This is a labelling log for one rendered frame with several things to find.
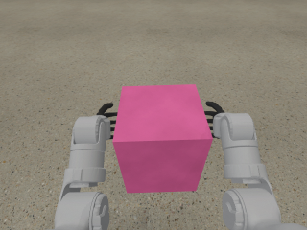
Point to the right robot hand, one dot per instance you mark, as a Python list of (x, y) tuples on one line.
[(212, 113)]

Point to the robot left upper arm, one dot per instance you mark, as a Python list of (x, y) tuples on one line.
[(83, 211)]

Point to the robot right forearm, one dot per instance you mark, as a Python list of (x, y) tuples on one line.
[(242, 162)]

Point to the left robot hand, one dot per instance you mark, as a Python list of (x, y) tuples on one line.
[(102, 111)]

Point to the carton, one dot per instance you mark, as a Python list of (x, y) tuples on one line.
[(161, 138)]

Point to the robot right upper arm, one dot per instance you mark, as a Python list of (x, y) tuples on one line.
[(253, 209)]

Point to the robot left forearm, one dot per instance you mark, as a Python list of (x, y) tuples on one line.
[(87, 156)]

